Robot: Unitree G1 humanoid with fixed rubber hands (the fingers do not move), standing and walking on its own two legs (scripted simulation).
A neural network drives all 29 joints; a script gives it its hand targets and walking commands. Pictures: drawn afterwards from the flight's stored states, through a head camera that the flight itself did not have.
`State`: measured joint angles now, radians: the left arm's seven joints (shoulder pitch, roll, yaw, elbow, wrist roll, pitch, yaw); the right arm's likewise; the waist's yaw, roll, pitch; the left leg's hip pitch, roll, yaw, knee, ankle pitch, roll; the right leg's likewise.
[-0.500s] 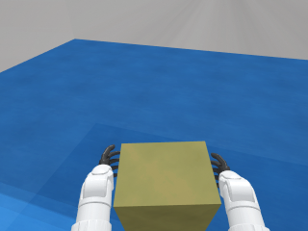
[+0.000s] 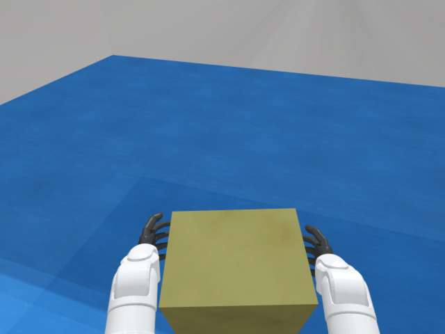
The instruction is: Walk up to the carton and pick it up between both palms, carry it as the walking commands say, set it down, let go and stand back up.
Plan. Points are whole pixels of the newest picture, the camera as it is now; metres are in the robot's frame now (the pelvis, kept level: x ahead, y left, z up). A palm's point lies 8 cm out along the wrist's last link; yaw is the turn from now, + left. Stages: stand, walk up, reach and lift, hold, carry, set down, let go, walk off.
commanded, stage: hold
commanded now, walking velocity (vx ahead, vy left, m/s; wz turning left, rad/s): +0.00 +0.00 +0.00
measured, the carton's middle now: (235, 278) +0.27 +0.00 -0.02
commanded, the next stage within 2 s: carry in 1.04 s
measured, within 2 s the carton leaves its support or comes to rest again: neither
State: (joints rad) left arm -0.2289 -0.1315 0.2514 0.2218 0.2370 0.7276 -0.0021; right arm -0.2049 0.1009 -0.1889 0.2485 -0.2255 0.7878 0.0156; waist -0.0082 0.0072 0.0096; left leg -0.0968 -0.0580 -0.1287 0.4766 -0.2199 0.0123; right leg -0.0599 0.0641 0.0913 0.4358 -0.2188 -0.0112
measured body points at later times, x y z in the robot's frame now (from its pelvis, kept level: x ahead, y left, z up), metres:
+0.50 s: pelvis +0.00 +0.00 +0.00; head -0.06 +0.01 +0.45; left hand +0.29 +0.17 +0.04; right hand +0.28 -0.16 +0.03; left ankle +0.04 +0.11 -0.74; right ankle +0.02 -0.12 -0.74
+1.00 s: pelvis +0.01 +0.00 +0.00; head -0.05 +0.00 +0.45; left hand +0.29 +0.16 +0.04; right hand +0.28 -0.16 +0.02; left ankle +0.04 +0.11 -0.74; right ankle +0.02 -0.12 -0.74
